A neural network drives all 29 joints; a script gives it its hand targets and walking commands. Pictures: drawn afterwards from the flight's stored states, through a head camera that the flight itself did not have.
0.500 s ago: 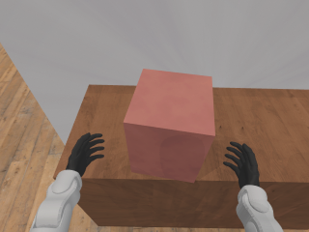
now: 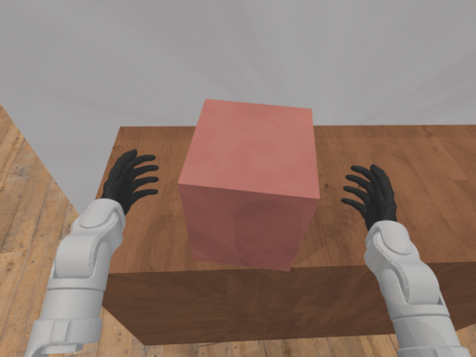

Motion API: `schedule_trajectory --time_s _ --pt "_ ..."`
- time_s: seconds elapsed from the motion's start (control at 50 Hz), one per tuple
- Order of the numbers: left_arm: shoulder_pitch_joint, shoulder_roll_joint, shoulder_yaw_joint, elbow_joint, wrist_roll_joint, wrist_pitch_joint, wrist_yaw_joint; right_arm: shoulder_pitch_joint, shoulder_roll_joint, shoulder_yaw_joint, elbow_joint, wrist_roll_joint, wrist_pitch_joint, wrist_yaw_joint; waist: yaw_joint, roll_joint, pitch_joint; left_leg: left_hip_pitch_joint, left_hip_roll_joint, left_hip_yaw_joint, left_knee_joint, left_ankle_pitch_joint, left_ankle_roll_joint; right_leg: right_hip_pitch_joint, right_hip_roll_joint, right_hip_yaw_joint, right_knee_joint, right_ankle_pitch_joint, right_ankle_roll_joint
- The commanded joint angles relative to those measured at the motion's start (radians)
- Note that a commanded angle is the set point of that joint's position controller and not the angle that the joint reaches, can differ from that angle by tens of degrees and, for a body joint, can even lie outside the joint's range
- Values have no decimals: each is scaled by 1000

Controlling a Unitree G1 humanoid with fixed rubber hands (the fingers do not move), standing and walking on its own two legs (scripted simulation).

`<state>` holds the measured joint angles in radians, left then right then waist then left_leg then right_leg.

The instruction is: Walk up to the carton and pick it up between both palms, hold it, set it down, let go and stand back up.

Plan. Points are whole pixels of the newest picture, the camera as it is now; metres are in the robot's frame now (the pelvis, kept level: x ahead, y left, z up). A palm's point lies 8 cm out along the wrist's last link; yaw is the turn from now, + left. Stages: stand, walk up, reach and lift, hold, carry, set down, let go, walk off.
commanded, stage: reach and lift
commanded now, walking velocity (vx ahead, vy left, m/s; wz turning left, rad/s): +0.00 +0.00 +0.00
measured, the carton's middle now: (249, 188) +0.41 +0.00 +0.03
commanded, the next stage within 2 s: none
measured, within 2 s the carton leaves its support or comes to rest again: neither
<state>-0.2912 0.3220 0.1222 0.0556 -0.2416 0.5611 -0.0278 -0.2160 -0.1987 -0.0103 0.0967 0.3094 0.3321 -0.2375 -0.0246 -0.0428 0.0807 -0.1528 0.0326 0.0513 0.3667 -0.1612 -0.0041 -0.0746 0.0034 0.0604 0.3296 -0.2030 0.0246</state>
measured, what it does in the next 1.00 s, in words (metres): stands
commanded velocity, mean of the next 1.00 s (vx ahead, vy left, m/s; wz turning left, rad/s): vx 0.00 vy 0.00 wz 0.00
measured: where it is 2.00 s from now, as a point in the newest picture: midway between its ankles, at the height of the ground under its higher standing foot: outside the picture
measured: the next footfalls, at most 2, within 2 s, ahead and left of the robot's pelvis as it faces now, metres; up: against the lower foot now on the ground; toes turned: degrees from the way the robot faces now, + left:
none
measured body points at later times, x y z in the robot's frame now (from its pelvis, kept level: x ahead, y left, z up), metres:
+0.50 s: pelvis -0.01 +0.00 +0.00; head +0.02 +0.03 +0.45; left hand +0.41 +0.20 +0.15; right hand +0.38 -0.20 +0.14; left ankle +0.03 +0.12 -0.75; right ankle -0.01 -0.14 -0.75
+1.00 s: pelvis -0.01 -0.01 +0.00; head +0.02 +0.03 +0.45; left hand +0.45 +0.20 +0.17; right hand +0.42 -0.19 +0.15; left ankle +0.03 +0.12 -0.75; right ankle -0.01 -0.14 -0.75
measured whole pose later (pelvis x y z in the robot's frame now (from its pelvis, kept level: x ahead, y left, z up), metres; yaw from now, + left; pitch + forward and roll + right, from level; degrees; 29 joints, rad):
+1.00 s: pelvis -0.01 -0.01 +0.00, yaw +2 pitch +4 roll -2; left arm -0.91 0.42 0.03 0.68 -0.24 0.49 -0.01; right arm -0.81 -0.23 -0.01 0.69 0.37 0.33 -0.22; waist -0.09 -0.04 -0.03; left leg -0.33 0.05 0.01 0.41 -0.15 -0.01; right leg -0.22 0.02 0.02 0.32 -0.18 0.02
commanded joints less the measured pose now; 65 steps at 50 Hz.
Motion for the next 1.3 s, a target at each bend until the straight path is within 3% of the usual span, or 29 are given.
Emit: schedule_trajectory --time_s 0.0,0.18,0.26,0.36,0.52,0.72,0.84,0.96,1.04,1.14,1.28 --pt "-450 191 71 -203 -3 -41 6 -426 -159 -55 -220 8 -45 0 -1 83 -488 279 -17 6 -2 216 -20 -54 31 -62 -31 312 16" --pt "-641 213 75 -137 0 3 14 -612 -208 -73 -125 39 -17 4 -28 81 -559 275 -19 3 11 239 -18 -63 37 -72 -20 362 21" --pt "-684 213 65 -57 10 10 17 -667 -220 -73 -25 59 -6 12 -37 91 -562 276 -13 -4 12 238 -21 -69 41 -84 -21 353 22" --pt "-797 238 59 -47 1 8 28 -786 -241 -77 -17 69 -6 14 -46 87 -681 303 -23 1 27 259 -17 -73 46 -93 -15 407 30" --pt "-973 278 43 100 -7 4 31 -945 -262 -68 113 87 7 15 -59 94 -703 284 -21 -6 29 226 -19 -85 48 -97 -12 380 32" --pt "-1134 291 8 265 -23 -26 38 -1103 -276 -64 257 98 -1 19 -63 110 -778 296 -22 -14 52 277 -24 -104 52 -113 0 435 33" --pt "-1166 282 -25 365 -9 -71 28 -1129 -258 -52 364 89 -20 21 -73 137 -777 316 -19 -15 69 316 -36 -126 56 -122 0 452 28" --pt "-1160 257 -59 455 1 -145 17 -1105 -224 -57 391 41 -64 17 -88 116 -760 309 -28 -16 74 304 -35 -142 56 -135 -9 440 34" --pt "-1163 254 -63 499 4 -218 16 -1103 -182 -40 418 23 -102 11 -74 112 -776 264 -35 -15 70 277 -26 -131 48 -121 5 443 43" --pt "-1122 224 -55 520 22 -303 23 -1073 -153 -44 406 -5 -169 8 -53 130 -821 282 -31 -14 95 335 -35 -166 56 -130 16 440 40" --pt "-1106 174 -59 622 38 -448 28 -1036 -102 -63 470 -80 -266 0 -59 127 -862 228 -35 -17 129 322 -44 -201 57 -125 43 413 42"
